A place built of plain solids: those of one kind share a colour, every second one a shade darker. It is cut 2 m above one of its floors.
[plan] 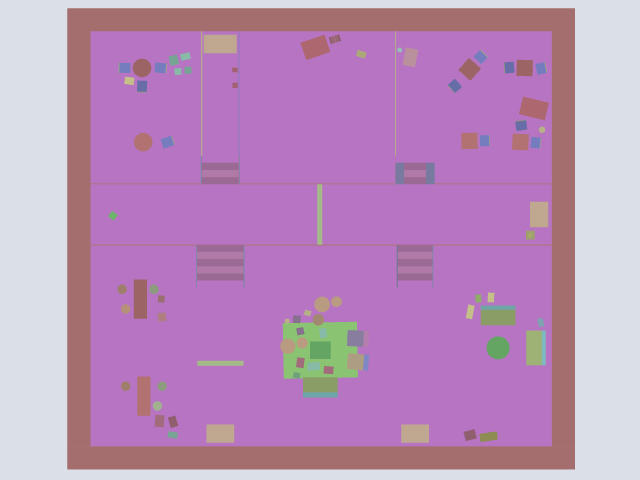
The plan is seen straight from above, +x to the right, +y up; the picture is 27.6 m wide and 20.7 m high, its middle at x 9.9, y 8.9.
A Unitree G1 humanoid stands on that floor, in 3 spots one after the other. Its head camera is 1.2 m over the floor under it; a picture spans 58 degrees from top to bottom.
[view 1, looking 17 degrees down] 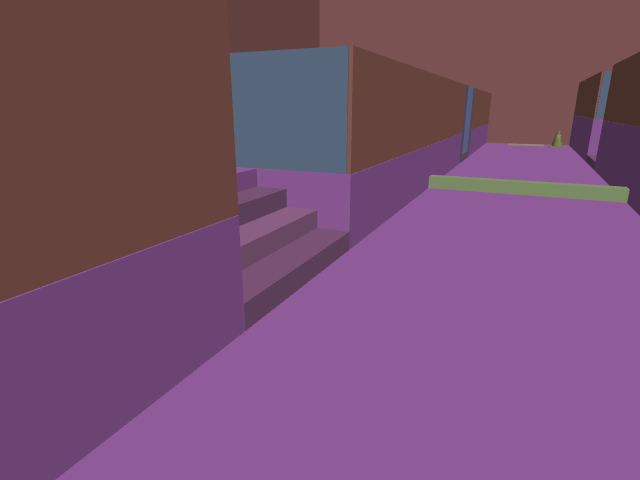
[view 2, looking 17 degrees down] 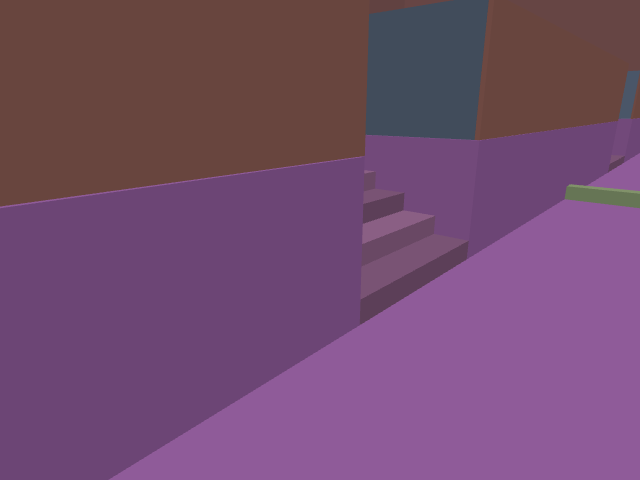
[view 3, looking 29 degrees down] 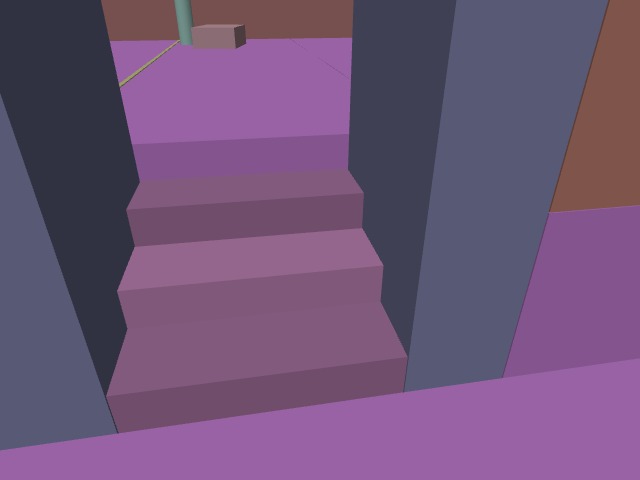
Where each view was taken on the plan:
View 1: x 3.00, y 10.00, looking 25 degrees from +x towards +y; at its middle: step_tread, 3.54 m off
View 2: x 16.60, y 10.00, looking -139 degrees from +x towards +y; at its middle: floor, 2.08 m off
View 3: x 14.00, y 10.30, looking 80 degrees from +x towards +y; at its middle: step_tread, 1.80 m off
